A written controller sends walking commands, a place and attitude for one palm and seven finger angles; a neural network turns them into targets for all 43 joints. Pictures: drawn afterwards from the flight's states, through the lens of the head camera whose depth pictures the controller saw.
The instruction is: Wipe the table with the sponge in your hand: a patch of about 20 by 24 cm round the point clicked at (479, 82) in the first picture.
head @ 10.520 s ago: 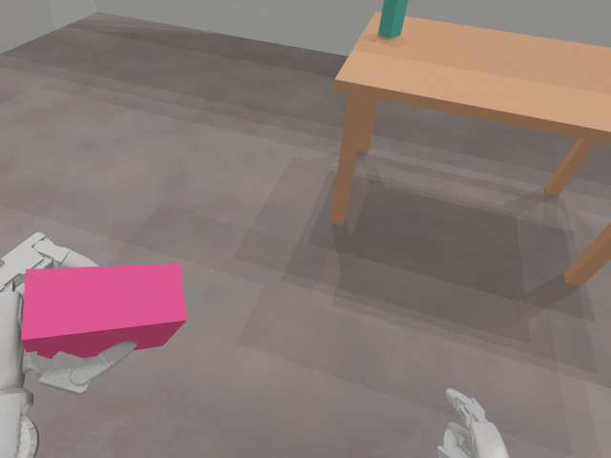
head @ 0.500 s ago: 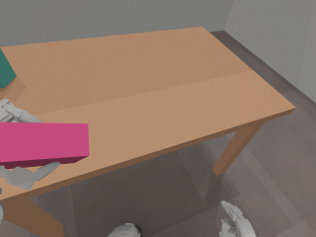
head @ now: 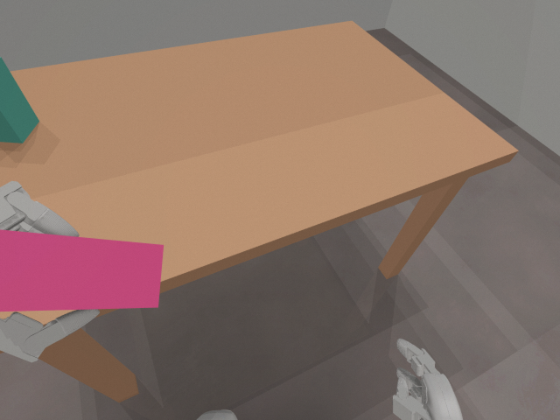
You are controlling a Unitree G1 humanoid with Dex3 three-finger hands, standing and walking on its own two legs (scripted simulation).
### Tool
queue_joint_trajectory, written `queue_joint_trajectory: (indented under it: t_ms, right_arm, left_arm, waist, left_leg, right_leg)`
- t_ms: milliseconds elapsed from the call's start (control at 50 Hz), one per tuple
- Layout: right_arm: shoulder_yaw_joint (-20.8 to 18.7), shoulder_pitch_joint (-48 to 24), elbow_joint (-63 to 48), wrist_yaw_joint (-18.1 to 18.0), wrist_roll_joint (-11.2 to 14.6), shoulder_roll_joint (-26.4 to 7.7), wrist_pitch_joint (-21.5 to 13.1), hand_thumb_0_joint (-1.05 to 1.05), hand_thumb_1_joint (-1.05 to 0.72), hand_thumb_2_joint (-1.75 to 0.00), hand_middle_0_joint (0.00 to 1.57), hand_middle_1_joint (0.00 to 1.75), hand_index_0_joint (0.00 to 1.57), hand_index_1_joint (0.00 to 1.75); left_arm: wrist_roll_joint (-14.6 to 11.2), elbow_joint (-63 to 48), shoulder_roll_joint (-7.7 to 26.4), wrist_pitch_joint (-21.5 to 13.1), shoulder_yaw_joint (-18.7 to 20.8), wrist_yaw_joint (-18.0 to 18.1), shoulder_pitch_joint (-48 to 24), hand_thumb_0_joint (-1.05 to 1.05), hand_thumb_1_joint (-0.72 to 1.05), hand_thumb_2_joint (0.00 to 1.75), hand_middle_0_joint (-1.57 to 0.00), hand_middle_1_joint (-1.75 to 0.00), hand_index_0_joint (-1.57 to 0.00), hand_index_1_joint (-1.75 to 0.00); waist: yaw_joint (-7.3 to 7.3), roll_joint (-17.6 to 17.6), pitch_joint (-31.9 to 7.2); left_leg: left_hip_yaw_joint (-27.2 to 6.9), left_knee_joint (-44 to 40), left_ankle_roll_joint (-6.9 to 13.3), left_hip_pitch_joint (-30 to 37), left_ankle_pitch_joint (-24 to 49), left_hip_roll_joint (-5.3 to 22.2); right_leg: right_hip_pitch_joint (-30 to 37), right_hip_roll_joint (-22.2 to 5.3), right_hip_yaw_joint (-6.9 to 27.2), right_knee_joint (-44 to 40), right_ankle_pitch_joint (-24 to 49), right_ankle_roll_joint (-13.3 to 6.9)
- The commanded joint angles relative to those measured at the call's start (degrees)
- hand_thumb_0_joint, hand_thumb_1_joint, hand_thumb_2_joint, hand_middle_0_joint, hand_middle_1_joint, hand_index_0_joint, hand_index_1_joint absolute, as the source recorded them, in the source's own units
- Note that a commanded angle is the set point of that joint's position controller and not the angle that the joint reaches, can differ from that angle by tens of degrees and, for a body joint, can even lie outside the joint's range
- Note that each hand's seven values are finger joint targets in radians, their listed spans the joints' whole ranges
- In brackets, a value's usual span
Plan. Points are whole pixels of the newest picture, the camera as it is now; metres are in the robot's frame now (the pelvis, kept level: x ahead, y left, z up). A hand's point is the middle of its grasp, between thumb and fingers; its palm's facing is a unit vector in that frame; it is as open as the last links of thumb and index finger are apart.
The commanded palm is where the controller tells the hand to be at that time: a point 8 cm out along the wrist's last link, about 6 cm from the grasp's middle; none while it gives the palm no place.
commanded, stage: come to a stop and stand still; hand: left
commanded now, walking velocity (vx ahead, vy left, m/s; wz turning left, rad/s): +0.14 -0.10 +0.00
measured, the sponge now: (97, 276) +0.22 +0.21 +0.16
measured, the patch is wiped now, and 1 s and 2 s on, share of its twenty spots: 0.00 0.00 0.00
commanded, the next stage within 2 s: look again from close up in 1.04 s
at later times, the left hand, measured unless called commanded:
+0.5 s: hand out of the picture +0.18 +0.25 +0.22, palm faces +0.40 -0.73 -0.55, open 10.1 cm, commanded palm +0.12 +0.29 +0.19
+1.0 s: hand out of the picture +0.13 +0.28 +0.22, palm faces +0.48 -0.72 -0.50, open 10.0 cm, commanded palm +0.06 +0.31 +0.19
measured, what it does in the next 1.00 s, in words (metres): steps on the spot: left foot, then left foot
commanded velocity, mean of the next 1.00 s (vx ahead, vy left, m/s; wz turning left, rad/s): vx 0.02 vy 0.00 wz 0.00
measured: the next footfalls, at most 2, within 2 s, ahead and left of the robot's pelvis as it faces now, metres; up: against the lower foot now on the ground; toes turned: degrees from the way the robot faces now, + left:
left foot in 0.26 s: +0.00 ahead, +0.12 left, +0.00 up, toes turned +1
left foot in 0.76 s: -0.03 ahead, +0.14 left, +0.00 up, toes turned +5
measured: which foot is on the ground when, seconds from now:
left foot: down 0.00-0.06, up 0.08-0.24, down 0.26-0.52, up 0.54-0.74, down 0.76-1.00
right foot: down 0.00-1.00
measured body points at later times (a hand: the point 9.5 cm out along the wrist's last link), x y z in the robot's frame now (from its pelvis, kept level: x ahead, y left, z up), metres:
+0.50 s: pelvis -0.03 +0.00 -0.01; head -0.01 +0.01 +0.44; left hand +0.15 +0.29 +0.24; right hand +0.12 -0.22 -0.09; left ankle -0.04 +0.12 -0.73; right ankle +0.01 -0.08 -0.73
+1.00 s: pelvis -0.07 +0.01 +0.00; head -0.05 +0.02 +0.45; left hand +0.10 +0.31 +0.25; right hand +0.13 -0.19 -0.07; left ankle -0.05 +0.14 -0.73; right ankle -0.01 -0.08 -0.73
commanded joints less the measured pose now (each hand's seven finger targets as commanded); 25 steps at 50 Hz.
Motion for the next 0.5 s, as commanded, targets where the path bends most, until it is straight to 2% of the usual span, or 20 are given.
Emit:
queue_joint_trajectory:
  t_ms: [0, 20, 40, 60, 80, 120, 160, 200, 220, 240, 260, 280, 300, 320, 340, 360, 380, 420, 460, 480]
  right_arm:
    - [-3.6, -3.1, -6.5, -1.6, 0.8, -9.9, -0.3, 0.00, -0.90, -0.90, 0.20, 0.30, 0.20, 0.30]
    - [-4.2, -2.4, -6.0, -1.6, 1.3, -9.7, -0.1, 0.00, -0.90, -0.90, 0.20, 0.30, 0.20, 0.30]
    - [-5.2, -2.0, -6.5, -1.9, 2.1, -9.8, -0.1, 0.00, -0.90, -0.90, 0.20, 0.30, 0.20, 0.30]
    - [-5.2, -2.9, -7.3, -2.0, 2.8, -10.5, -0.7, 0.00, -0.90, -0.90, 0.20, 0.30, 0.20, 0.30]
    - [-4.9, -2.7, -6.4, -1.9, 2.3, -10.9, -1.1, 0.00, -0.90, -0.90, 0.20, 0.30, 0.20, 0.30]
    - [-3.4, -5.1, -5.3, -1.8, 0.9, -9.2, -0.9, 0.00, -0.90, -0.90, 0.20, 0.30, 0.20, 0.30]
    - [-2.2, -6.9, -4.9, -2.1, 0.4, -7.9, -1.6, 0.00, -0.90, -0.90, 0.20, 0.30, 0.20, 0.30]
    - [-2.8, -3.8, -3.9, -3.1, -0.1, -8.2, -3.3, 0.00, -0.90, -0.90, 0.20, 0.30, 0.20, 0.30]
    - [-3.1, -2.8, -3.7, -3.5, -0.4, -8.5, -4.1, 0.00, -0.90, -0.90, 0.20, 0.30, 0.20, 0.30]
    - [-3.7, -2.3, -4.1, -3.5, -0.5, -8.7, -4.6, 0.00, -0.90, -0.90, 0.20, 0.30, 0.20, 0.30]
    - [-4.7, -2.6, -4.6, -3.5, -0.5, -9.2, -5.3, 0.00, -0.90, -0.90, 0.20, 0.30, 0.20, 0.30]
    - [-4.0, -4.1, -4.5, -3.1, -0.6, -7.6, -5.3, 0.00, -0.90, -0.90, 0.20, 0.30, 0.20, 0.30]
    - [-2.9, -4.1, -4.7, -2.7, -1.3, -6.4, -5.2, 0.00, -0.90, -0.90, 0.20, 0.30, 0.20, 0.30]
    - [-3.0, -4.5, -4.2, -2.3, -1.8, -6.8, -5.0, 0.00, -0.90, -0.90, 0.20, 0.30, 0.20, 0.30]
    - [-3.6, -4.2, -4.2, -1.6, -1.2, -7.9, -4.2, 0.00, -0.90, -0.90, 0.20, 0.30, 0.20, 0.30]
    - [-4.3, -2.8, -4.8, -1.3, 0.0, -9.1, -3.7, 0.00, -0.90, -0.90, 0.20, 0.30, 0.20, 0.30]
    - [-4.7, -2.3, -5.6, -1.5, 0.3, -9.9, -3.2, 0.00, -0.90, -0.90, 0.20, 0.30, 0.20, 0.30]
    - [-4.5, -1.0, -6.6, -1.4, 0.8, -9.8, -2.4, 0.00, -0.90, -0.90, 0.20, 0.30, 0.20, 0.30]
    - [-4.1, 0.5, -6.7, -1.4, 2.0, -9.3, -1.2, 0.00, -0.90, -0.90, 0.20, 0.30, 0.20, 0.30]
    - [-4.1, 0.3, -6.7, -1.6, 2.5, -9.5, -1.0, 0.00, -0.90, -0.90, 0.20, 0.30, 0.20, 0.30]
  left_arm:
    - [-1.0, 2.1, 7.2, -0.8, 8.5, 1.1, -6.3, 0.00, 0.10, 1.30, -1.20, -1.60, -1.20, -1.60]
    - [-0.9, 4.0, 5.5, -0.3, 6.5, 0.8, -8.0, 0.00, 0.10, 1.30, -1.20, -1.60, -1.20, -1.60]
    - [-1.3, 4.8, 4.5, 0.0, 4.9, 0.5, -9.1, 0.00, 0.10, 1.30, -1.20, -1.60, -1.20, -1.60]
    - [-1.9, 4.3, 1.7, 0.5, 1.3, 0.5, -11.2, 0.00, 0.10, 1.30, -1.20, -1.60, -1.20, -1.60]
    - [-1.3, 2.6, 1.8, 0.8, 0.1, 0.7, -13.2, 0.00, 0.10, 1.30, -1.20, -1.60, -1.20, -1.60]
    - [-0.2, -3.0, 2.3, 0.5, -1.9, 1.5, -16.2, 0.00, 0.10, 1.30, -1.20, -1.60, -1.20, -1.60]
    - [0.4, -10.8, 3.4, -0.4, -3.1, 2.6, -22.0, 0.00, 0.10, 1.30, -1.20, -1.60, -1.20, -1.60]
    - [0.8, -14.5, 4.0, -0.5, -2.2, 4.1, -19.0, 0.00, 0.10, 1.30, -1.20, -1.60, -1.20, -1.60]
    - [0.8, -15.5, 4.8, -0.6, -0.8, 4.8, -17.6, 0.00, 0.10, 1.30, -1.20, -1.60, -1.20, -1.60]
    - [0.8, -17.3, 5.9, -1.1, 0.7, 5.4, -17.4, 0.00, 0.10, 1.30, -1.20, -1.60, -1.20, -1.60]
    - [1.0, -19.2, 8.9, -1.5, 3.6, 5.9, -15.0, 0.00, 0.10, 1.30, -1.20, -1.60, -1.20, -1.60]
    - [1.7, -19.3, 9.0, -1.9, 3.8, 6.0, -14.6, 0.00, 0.10, 1.30, -1.20, -1.60, -1.20, -1.60]
    - [0.7, -21.4, 10.5, -2.7, 4.5, 5.6, -17.1, 0.00, 0.10, 1.30, -1.20, -1.60, -1.20, -1.60]
    - [0.5, -17.3, 12.8, -3.5, 8.6, 4.9, -13.0, 0.00, 0.10, 1.30, -1.20, -1.60, -1.20, -1.60]
    - [0.8, -12.7, 9.7, -3.1, 7.5, 4.3, -10.5, 0.00, 0.10, 1.30, -1.20, -1.60, -1.20, -1.60]
    - [0.4, -12.5, 8.6, -2.9, 7.7, 4.2, -8.8, 0.00, 0.10, 1.30, -1.20, -1.60, -1.20, -1.60]
    - [-0.4, -11.6, 7.6, -3.0, 7.7, 3.8, -7.7, 0.00, 0.10, 1.30, -1.20, -1.60, -1.20, -1.60]
    - [-1.5, -4.8, 7.0, -2.6, 9.6, 3.1, -1.2, 0.00, 0.10, 1.30, -1.20, -1.60, -1.20, -1.60]
    - [-2.3, 3.9, 3.8, -1.1, 7.8, 2.2, 5.1, 0.00, 0.10, 1.30, -1.20, -1.60, -1.20, -1.60]
    - [-2.9, 3.8, 4.1, -1.0, 7.0, 2.1, 2.5, 0.00, 0.10, 1.30, -1.20, -1.60, -1.20, -1.60]
  waist:
    - [0.21, 5.9, -7.6]
    - [0.62, -2.2, -8.1]
    - [0.69, -14.9, -8.3]
    - [0.77, -16.9, -5.7]
    - [0.07, -13.6, -4.4]
    - [-0.75, -3.8, -4.2]
    - [-0.35, 0.4, -5.6]
    - [-0.19, 3.0, -10.5]
    - [-0.07, 8.1, -12.2]
    - [0.41, 15.0, -13.4]
    - [1.09, 23.4, -12.6]
    - [0.92, 25.1, -11.2]
    - [-1.80, 30.9, -7.0]
    - [-1.05, 26.6, -3.0]
    - [-0.88, 19.6, -2.3]
    - [-0.38, 13.6, -4.5]
    - [0.11, 13.6, -7.6]
    - [0.37, 11.3, -11.6]
    - [-0.04, 2.7, -11.8]
    - [-0.30, -3.9, -11.9]
  left_leg:
    - [-8.4, -2.0, 3.3, -10.3, -23.0, 7.1]
    - [-3.3, 9.8, 2.1, -12.3, -23.9, 2.2]
    - [0.6, 29.4, 0.5, -11.8, -17.7, -4.0]
    - [-2.4, 40.9, 0.1, -12.2, -13.9, -3.6]
    - [-6.5, 44.4, 0.0, -10.7, -10.7, -0.8]
    - [-7.1, 38.4, 0.3, -7.5, -8.6, 2.5]
    - [-4.5, 21.4, 1.1, -0.3, -9.6, 2.4]
    - [-0.3, -1.2, 1.6, 8.0, -5.3, -0.9]
    - [1.2, -11.5, 1.4, 10.9, -0.5, -2.2]
    - [0.5, -16.8, 1.7, 14.4, 6.3, -0.1]
    - [-6.2, -18.9, 3.4, 18.4, 16.6, 7.1]
    - [-11.2, -15.6, 5.4, 16.4, 28.2, 9.6]
    - [-23.1, -15.7, 6.8, 10.8, 28.3, 12.4]
    - [-26.6, -15.3, 7.5, 9.3, 25.7, 15.0]
    - [-22.6, -13.5, 8.0, 5.9, 20.9, 14.7]
    - [-17.7, -11.7, 6.7, 6.8, 21.0, 12.1]
    - [-14.3, -8.0, 5.8, 7.2, 21.7, 10.5]
    - [-11.6, -2.1, 4.5, 4.0, 18.2, 9.0]
    - [-9.0, 4.9, 3.3, 0.5, 12.3, 6.1]
    - [-7.5, 11.4, 2.6, -3.3, 7.7, 4.0]
  right_leg:
    - [11.8, -1.5, -1.3, -6.5, 0.9, -2.0]
    - [10.8, -4.1, 2.6, -8.7, -3.0, -4.6]
    - [4.3, -12.8, 18.2, -14.9, -10.2, -10.1]
    - [-2.9, -19.4, 27.0, -19.6, -9.5, -13.8]
    - [-9.4, -20.8, 28.0, -19.5, -9.1, -14.9]
    - [-14.5, -20.0, 23.0, -16.4, -10.7, -13.8]
    - [-16.0, -17.6, 16.4, -12.9, -10.5, -10.7]
    - [-10.3, -12.1, 10.7, -5.5, -8.3, -7.1]
    - [-6.6, -8.5, 8.0, 1.8, -5.6, -5.5]
    - [-5.6, -4.7, 5.1, 11.3, -1.7, -4.0]
    - [-11.3, -0.3, 1.0, 23.3, -7.0, -1.3]
    - [-14.7, 1.6, 1.1, 28.7, -10.5, -0.7]
    - [-17.0, 0.9, 3.1, 29.0, -13.5, 0.3]
    - [-18.7, -1.3, 7.7, 26.1, -9.0, 0.0]
    - [-14.4, -2.7, 9.0, 20.6, -5.4, -0.6]
    - [-10.0, -1.5, 5.9, 14.7, -3.8, -0.5]
    - [-5.3, -1.8, 4.2, 6.9, -2.2, -0.8]
    - [5.5, -1.0, 1.0, -3.5, 6.5, -1.2]
    - [12.1, -2.2, -0.3, -11.8, 14.7, -1.1]
    - [15.1, -5.5, 2.4, -13.5, 16.3, -2.8]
